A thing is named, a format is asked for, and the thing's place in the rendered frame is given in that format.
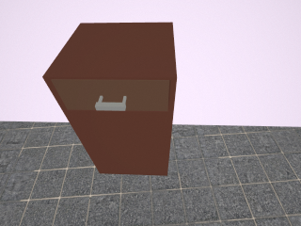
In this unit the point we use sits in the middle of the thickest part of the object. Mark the handle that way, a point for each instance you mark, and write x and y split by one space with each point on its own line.
110 106

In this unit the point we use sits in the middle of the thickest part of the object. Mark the cabinet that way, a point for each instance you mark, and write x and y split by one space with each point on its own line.
132 142

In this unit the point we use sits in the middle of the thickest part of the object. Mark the drawer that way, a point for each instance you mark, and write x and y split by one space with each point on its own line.
141 95

